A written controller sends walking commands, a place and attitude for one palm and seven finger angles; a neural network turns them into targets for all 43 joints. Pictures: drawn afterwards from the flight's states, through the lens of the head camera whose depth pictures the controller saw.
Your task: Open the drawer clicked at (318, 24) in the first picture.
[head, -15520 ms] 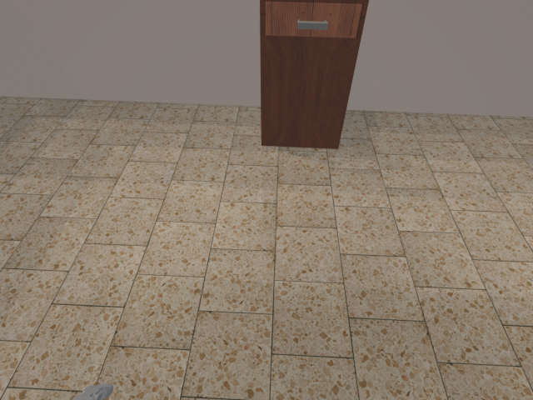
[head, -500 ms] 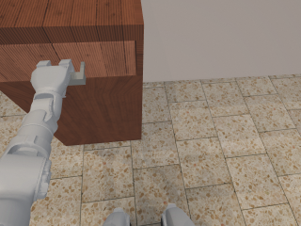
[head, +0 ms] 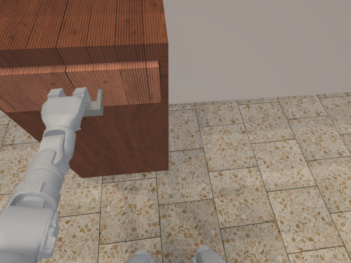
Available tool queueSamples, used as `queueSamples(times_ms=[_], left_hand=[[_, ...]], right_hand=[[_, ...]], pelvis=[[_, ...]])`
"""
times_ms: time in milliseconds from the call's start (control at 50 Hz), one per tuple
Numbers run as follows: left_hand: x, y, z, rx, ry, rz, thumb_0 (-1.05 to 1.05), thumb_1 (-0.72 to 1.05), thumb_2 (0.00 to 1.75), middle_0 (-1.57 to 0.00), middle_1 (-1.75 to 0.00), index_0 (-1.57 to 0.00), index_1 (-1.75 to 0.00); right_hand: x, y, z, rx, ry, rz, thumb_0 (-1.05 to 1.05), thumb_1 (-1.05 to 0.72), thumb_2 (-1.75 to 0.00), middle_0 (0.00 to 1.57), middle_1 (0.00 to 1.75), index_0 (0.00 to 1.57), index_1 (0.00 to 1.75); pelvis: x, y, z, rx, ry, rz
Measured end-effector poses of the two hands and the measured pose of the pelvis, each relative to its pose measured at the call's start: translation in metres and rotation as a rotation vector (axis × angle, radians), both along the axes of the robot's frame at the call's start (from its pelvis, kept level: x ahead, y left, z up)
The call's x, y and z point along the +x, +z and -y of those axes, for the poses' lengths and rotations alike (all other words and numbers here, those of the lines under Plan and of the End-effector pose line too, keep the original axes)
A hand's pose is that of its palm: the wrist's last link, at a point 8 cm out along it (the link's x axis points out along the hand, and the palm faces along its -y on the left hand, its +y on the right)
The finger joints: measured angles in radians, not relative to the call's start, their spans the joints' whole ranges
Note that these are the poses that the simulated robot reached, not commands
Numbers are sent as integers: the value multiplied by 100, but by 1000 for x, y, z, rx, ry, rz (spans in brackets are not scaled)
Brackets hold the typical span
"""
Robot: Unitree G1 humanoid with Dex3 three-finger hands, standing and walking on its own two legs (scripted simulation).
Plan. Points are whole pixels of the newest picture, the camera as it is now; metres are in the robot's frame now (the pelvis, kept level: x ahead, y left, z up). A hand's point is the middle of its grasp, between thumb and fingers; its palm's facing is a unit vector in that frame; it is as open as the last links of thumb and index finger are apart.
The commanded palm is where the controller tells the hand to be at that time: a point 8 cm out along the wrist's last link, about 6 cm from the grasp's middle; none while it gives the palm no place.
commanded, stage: pull the drawer open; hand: left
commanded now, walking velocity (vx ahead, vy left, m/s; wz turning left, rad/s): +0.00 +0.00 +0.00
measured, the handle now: (74, 102) +0.50 +0.24 +0.01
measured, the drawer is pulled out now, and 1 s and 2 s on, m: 0.02 0.10 0.21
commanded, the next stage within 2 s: none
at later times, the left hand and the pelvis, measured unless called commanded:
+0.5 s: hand (70, 151) +0.38 +0.23 -0.01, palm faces -0.03 -0.05 -1.00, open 5.8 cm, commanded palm +0.36 +0.23 +0.05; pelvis +0.01 +0.00 +0.01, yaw +1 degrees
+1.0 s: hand (69, 154) +0.37 +0.23 -0.01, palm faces -0.03 -0.02 -1.00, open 5.8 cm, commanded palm +0.35 +0.23 +0.05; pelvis -0.03 -0.02 +0.00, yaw +2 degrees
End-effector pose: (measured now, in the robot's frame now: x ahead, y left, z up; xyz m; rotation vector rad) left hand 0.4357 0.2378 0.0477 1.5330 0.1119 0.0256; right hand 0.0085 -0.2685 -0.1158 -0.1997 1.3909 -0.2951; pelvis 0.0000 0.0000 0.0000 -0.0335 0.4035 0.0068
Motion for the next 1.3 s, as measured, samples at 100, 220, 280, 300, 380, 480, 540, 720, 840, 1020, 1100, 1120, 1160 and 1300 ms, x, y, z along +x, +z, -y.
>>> queueSamples(times_ms=[100, 220, 280, 300, 380, 480, 540, 720, 840, 1020, 1100, 1120, 1160, 1300], left_hand=[[-12, -1, 0, -1, -5, 13, 1, 69, 77, -29, -135, -38, -135], [-27, -1, 1, 2, -6, 19, 1, 69, 78, -29, -135, -38, -135], [-35, -1, 2, 2, -5, 18, 1, 69, 78, -29, -135, -38, -135], [-38, -1, 2, 2, -5, 18, 1, 69, 78, -29, -135, -38, -135], [-53, -1, 3, -1, -3, 17, 1, 69, 78, -29, -135, -39, -135], [-73, -1, 4, -9, -2, 23, 1, 69, 78, -29, -135, -40, -135], [-81, -1, 4, -6, -5, 34, 1, 68, 79, -30, -135, -40, -135], [-85, -1, 5, 29, 5, 43, 0, 68, 80, -34, -135, -39, -135], [-84, 0, 6, 34, 10, 19, 0, 68, 78, -35, -135, -39, -135], [-84, 0, 5, 24, 3, 21, 0, 67, 78, -35, -135, -40, -135], [-85, -1, 5, 26, 0, 31, 0, 67, 79, -35, -135, -39, -135], [-85, -1, 5, 26, 0, 33, 0, 67, 80, -35, -135, -39, -135], [-85, -1, 5, 28, -1, 35, 0, 67, 80, -35, -135, -39, -135], [-89, -1, 5, 14, 2, 30, 1, 68, 78, -33, -135, -39, -135]], right_hand=[[21, 1, -1, 10, 18, 35, 0, -91, -90, 20, 30, 20, 30], [52, 4, -3, 19, 43, 106, 0, -91, -90, 20, 30, 20, 30], [67, 6, -4, 23, 57, 143, 0, -91, -90, 20, 30, 20, 30], [71, 7, -4, 25, 62, 155, 0, -91, -90, 20, 30, 20, 30], [87, 10, -5, 31, 76, 200, 0, -91, -90, 20, 30, 20, 30], [100, 14, -6, 34, 97, 243, 0, -91, -90, 20, 30, 20, 30], [104, 13, -6, 27, 123, 254, 0, -91, -90, 20, 30, 20, 30], [94, 3, -3, 28, 133, 258, 0, -91, -90, 20, 30, 20, 30], [69, -1, 1, 26, 108, 233, 1, -91, -90, 20, 30, 20, 30], [31, -5, 11, 4, 76, 171, 1, -91, -90, 20, 30, 20, 30], [22, -7, 14, -1, 70, 154, 1, -91, -90, 20, 30, 20, 30], [20, -8, 14, -2, 69, 152, 1, -91, -90, 20, 30, 20, 30], [18, -8, 15, -2, 67, 151, 1, -91, -90, 20, 30, 20, 30], [25, -2, 10, 6, 42, 192, 1, -91, -90, 20, 30, 20, 30]], pelvis=[[5, 3, 0, 2, 4, 14], [8, 6, 0, 3, 7, 33], [9, 8, 0, 5, 8, 42], [10, 8, 0, 5, 8, 45], [11, 11, 1, 7, 8, 59], [11, 12, 3, 9, 10, 79], [8, 11, 4, 10, 23, 89], [-10, 4, 11, 17, 33, 98], [-19, 3, 14, 22, 29, 102], [-29, 1, 16, 25, 26, 96], [-32, -1, 15, 25, 25, 90], [-33, -1, 15, 25, 25, 89], [-34, -2, 15, 25, 25, 87], [-31, 2, 12, 25, 3, 95]])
